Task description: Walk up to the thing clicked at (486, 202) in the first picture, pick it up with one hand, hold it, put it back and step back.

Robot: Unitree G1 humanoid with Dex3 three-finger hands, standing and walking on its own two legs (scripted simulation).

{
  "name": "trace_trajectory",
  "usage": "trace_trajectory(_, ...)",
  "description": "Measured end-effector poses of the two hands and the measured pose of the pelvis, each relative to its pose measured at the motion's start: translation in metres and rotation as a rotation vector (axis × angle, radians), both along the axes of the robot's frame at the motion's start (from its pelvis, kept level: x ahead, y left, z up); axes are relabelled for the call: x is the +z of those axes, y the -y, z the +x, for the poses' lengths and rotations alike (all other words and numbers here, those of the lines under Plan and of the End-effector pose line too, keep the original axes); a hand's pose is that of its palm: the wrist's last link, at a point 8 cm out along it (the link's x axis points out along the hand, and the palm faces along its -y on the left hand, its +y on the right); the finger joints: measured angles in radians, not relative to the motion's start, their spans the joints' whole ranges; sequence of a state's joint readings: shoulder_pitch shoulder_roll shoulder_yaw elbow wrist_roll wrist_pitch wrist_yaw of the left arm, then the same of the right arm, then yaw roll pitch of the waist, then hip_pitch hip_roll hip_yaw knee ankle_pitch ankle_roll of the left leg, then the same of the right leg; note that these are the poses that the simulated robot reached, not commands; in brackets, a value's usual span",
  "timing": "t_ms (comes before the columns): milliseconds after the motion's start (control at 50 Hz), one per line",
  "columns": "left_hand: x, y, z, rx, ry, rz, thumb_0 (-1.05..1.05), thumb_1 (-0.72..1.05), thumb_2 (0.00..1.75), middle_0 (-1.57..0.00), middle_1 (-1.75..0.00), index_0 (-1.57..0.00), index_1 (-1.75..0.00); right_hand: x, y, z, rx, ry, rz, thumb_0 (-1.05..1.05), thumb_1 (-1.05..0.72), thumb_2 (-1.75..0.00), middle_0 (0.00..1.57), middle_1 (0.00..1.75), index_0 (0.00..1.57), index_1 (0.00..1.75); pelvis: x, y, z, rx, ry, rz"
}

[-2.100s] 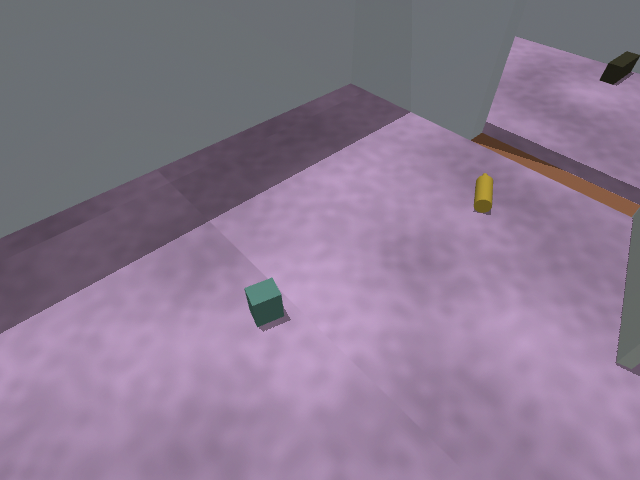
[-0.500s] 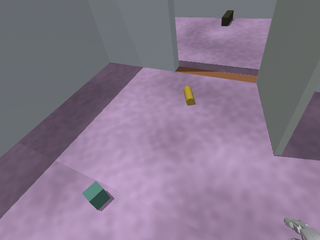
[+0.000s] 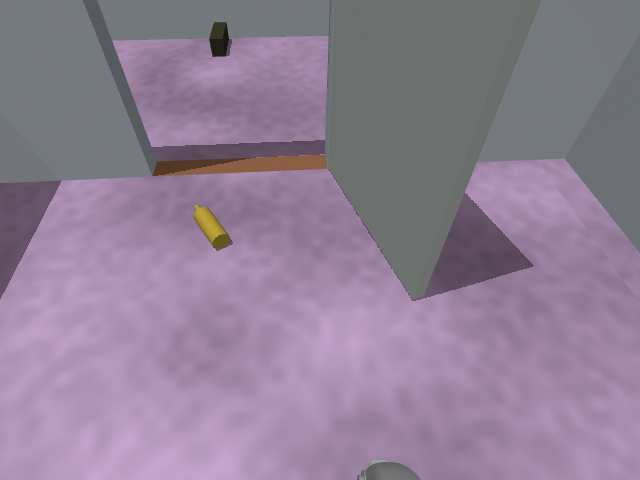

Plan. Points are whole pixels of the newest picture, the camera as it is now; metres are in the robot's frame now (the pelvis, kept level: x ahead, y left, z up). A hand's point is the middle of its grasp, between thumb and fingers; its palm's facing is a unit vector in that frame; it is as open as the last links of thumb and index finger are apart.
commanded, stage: walk up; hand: left
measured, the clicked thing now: (208, 223) +1.27 +0.33 -0.74
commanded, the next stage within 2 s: none
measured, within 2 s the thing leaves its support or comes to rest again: neither
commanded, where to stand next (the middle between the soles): +0.81 +0.52 m, yaw -59 degrees
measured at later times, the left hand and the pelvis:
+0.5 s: hand (84, 355) +0.39 +0.36 -0.14, palm faces -0.28 -0.80 -0.52, open 7.4 cm; pelvis +0.24 +0.10 -0.03, yaw -17 degrees
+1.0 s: hand (67, 243) +0.65 +0.46 -0.14, palm faces -0.43 -0.67 -0.61, open 7.4 cm; pelvis +0.43 +0.23 -0.04, yaw -31 degrees
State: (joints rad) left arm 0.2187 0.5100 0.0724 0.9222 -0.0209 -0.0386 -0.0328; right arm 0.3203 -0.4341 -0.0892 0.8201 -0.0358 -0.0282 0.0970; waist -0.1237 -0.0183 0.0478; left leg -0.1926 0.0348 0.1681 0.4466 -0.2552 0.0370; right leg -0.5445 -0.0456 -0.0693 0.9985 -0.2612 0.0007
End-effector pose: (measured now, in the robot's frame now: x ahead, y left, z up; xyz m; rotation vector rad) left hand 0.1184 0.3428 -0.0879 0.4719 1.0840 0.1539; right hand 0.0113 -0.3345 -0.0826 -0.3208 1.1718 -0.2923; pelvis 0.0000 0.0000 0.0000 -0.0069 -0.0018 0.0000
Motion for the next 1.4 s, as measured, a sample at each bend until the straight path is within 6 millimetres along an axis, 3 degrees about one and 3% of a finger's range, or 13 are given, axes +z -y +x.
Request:
trace_trajectory(120, 0.011, 0.003, 0.116, -0.129, 0.026, 0.013, 0.00, 0.90, 0.90, -0.20, -0.30, -0.20, -0.30, -0.022, -0.032, -0.002, -0.124, -0.085, 0.049, 0.01, -0.91, -0.90, 0.21, 0.30, 0.20, 0.30, -0.004, -0.026, 0.061, -0.080, 0.000, 0.015)
trace_trajectory(240, 0.002, 0.017, 0.222, -0.212, 0.164, 0.031, 0.00, 0.90, 0.90, -0.20, -0.30, -0.20, -0.30, -0.062, -0.058, 0.050, -0.170, -0.102, 0.095, 0.01, -0.91, -0.90, 0.21, 0.30, 0.20, 0.30, -0.031, -0.032, 0.127, -0.143, 0.020, -0.001)
trace_trajectory(320, 0.001, 0.011, 0.244, -0.188, 0.192, 0.031, 0.00, 0.90, 0.90, -0.20, -0.30, -0.20, -0.30, -0.067, -0.074, 0.123, -0.127, -0.024, 0.113, 0.01, -0.91, -0.90, 0.21, 0.30, 0.20, 0.30, -0.032, -0.044, 0.161, -0.178, 0.036, -0.033)
trace_trajectory(440, 0.000, -0.023, 0.259, -0.220, 0.085, 0.060, 0.00, 0.89, 0.90, -0.20, -0.30, -0.21, -0.30, -0.046, -0.088, 0.235, -0.067, 0.189, 0.090, 0.01, -0.91, -0.90, 0.21, 0.30, 0.20, 0.30, -0.026, -0.079, 0.214, -0.254, 0.034, -0.036)
trace_trajectory(580, -0.016, -0.107, 0.316, -0.252, 0.006, 0.131, 0.00, 0.89, 0.90, -0.21, -0.30, -0.21, -0.30, -0.033, -0.115, 0.304, -0.106, 0.237, -0.004, 0.01, -0.91, -0.90, 0.21, 0.30, 0.20, 0.30, -0.042, -0.139, 0.285, -0.335, 0.002, -0.033)
trace_trajectory(680, -0.036, -0.157, 0.383, -0.274, -0.057, 0.204, 0.00, 0.89, 0.90, -0.20, -0.30, -0.21, -0.30, -0.036, -0.153, 0.305, -0.213, 0.206, -0.054, 0.01, -0.91, -0.90, 0.20, 0.30, 0.20, 0.30, -0.053, -0.175, 0.327, -0.396, 0.001, -0.001)
trace_trajectory(820, -0.018, -0.145, 0.467, -0.394, -0.063, 0.158, 0.00, 0.90, 0.90, -0.20, -0.30, -0.20, -0.30, -0.039, -0.216, 0.267, -0.392, 0.040, 0.011, 0.01, -0.91, -0.90, 0.21, 0.30, 0.20, 0.30, -0.028, -0.198, 0.374, -0.471, 0.003, 0.008)
trace_trajectory(900, -0.012, -0.135, 0.508, -0.462, -0.006, 0.158, 0.00, 0.90, 0.90, -0.20, -0.30, -0.21, -0.30, -0.059, -0.238, 0.260, -0.460, -0.009, 0.051, 0.01, -0.90, -0.90, 0.21, 0.30, 0.20, 0.30, -0.035, -0.207, 0.401, -0.503, 0.008, 0.009)
trace_trajectory(980, -0.009, -0.146, 0.537, -0.464, 0.066, 0.180, 0.00, 0.89, 0.90, -0.21, -0.30, -0.21, -0.30, -0.080, -0.258, 0.282, -0.477, -0.031, 0.077, 0.01, -0.91, -0.90, 0.21, 0.30, 0.20, 0.30, -0.045, -0.223, 0.421, -0.534, 0.022, -0.035)
trace_trajectory(1080, 0.002, -0.173, 0.568, -0.483, 0.090, 0.203, 0.00, 0.89, 0.90, -0.21, -0.30, -0.21, -0.30, -0.083, -0.277, 0.328, -0.463, 0.037, 0.084, 0.01, -0.91, -0.90, 0.21, 0.30, 0.20, 0.30, -0.044, -0.253, 0.448, -0.570, 0.026, -0.041)
trace_trajectory(1240, -0.007, -0.245, 0.646, -0.561, 0.086, 0.247, 0.00, 0.89, 0.90, -0.21, -0.30, -0.21, -0.30, -0.077, -0.314, 0.385, -0.482, 0.100, -0.008, 0.01, -0.91, -0.90, 0.21, 0.30, 0.20, 0.30, -0.061, -0.323, 0.508, -0.644, -0.003, -0.022)
trace_trajectory(1320, -0.028, -0.288, 0.699, -0.563, 0.078, 0.275, 0.00, 0.89, 0.90, -0.21, -0.30, -0.21, -0.30, -0.075, -0.355, 0.400, -0.509, 0.094, -0.074, 0.01, -0.91, -0.90, 0.21, 0.30, 0.20, 0.30, -0.076, -0.366, 0.541, -0.680, 0.015, 0.002)
trace_trajectory(1400, -0.034, -0.293, 0.736, -0.579, 0.039, 0.251, 0.00, 0.90, 0.90, -0.20, -0.30, -0.21, -0.30, -0.067, -0.413, 0.399, -0.598, 0.050, -0.041, 0.01, -0.91, -0.90, 0.20, 0.30, 0.20, 0.30, -0.062, -0.389, 0.566, -0.711, 0.012, -0.015)
